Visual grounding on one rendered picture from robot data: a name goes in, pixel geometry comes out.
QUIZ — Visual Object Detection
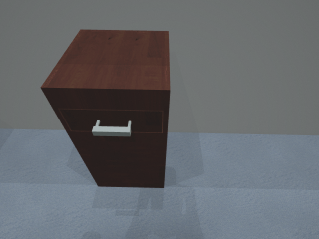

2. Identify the cabinet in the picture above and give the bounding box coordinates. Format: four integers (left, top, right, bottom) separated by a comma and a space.
41, 29, 171, 188

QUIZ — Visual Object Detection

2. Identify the drawer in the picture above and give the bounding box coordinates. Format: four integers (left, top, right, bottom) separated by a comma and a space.
60, 108, 163, 133

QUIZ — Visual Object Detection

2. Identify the handle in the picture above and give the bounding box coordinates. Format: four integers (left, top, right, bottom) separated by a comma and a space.
92, 120, 132, 137

